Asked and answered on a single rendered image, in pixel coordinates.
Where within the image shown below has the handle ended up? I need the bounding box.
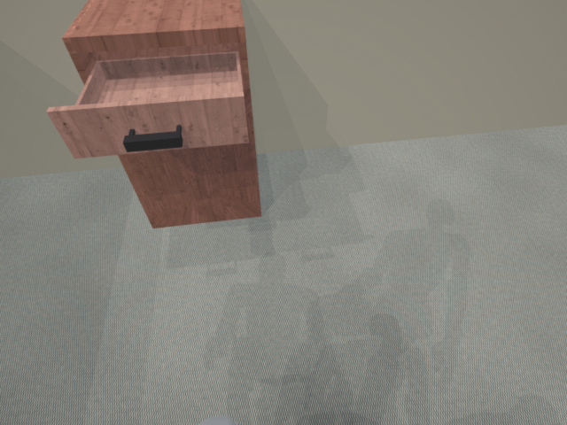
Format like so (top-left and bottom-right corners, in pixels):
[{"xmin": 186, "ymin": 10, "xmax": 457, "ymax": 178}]
[{"xmin": 123, "ymin": 125, "xmax": 183, "ymax": 152}]

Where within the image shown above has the cabinet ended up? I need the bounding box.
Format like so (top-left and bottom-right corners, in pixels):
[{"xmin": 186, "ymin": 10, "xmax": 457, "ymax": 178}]
[{"xmin": 62, "ymin": 0, "xmax": 261, "ymax": 228}]

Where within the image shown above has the drawer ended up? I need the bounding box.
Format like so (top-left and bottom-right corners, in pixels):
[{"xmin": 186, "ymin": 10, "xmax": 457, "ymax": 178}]
[{"xmin": 47, "ymin": 51, "xmax": 249, "ymax": 158}]

